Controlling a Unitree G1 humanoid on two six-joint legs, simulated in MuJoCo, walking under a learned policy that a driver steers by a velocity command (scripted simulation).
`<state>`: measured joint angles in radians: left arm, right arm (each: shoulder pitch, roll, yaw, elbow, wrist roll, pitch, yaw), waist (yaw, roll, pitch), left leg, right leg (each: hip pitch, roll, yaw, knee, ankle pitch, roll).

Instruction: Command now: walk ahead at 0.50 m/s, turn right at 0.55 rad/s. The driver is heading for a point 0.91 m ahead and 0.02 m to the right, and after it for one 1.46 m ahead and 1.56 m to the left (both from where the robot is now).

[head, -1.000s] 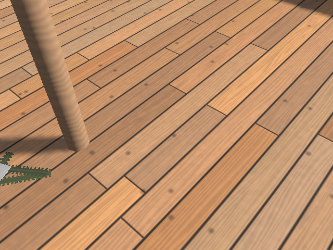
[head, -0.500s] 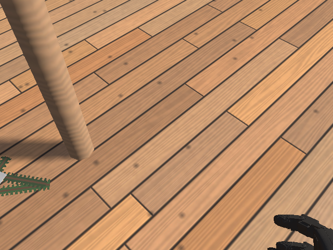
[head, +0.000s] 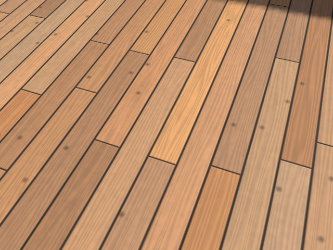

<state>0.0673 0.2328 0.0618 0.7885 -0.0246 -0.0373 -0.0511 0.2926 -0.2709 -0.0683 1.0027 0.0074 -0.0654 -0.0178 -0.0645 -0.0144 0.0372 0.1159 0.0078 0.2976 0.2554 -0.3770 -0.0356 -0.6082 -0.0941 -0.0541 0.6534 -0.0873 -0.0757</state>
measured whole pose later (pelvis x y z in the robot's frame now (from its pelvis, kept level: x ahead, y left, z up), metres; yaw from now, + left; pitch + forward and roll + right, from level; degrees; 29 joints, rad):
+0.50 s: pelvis +0.29 -0.03 +0.01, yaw -11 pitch +2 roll -1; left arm 0.34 0.26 0.07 0.84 -0.01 -0.07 0.01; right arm 0.02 -0.27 -0.04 0.83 0.01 -0.11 0.03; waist 0.07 0.05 0.02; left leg -0.58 0.05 -0.02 0.51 0.07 0.01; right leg 0.01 0.09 0.08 0.29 -0.33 -0.07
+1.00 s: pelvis +0.58 -0.06 +0.02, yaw -11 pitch +2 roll +1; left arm 0.06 0.25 0.05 0.73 -0.01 -0.08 -0.01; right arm 0.36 -0.26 -0.04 0.95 0.02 -0.08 0.01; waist -0.10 -0.04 0.02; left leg 0.00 -0.06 0.02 0.22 -0.26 0.04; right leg -0.63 -0.09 0.04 0.57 0.05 0.00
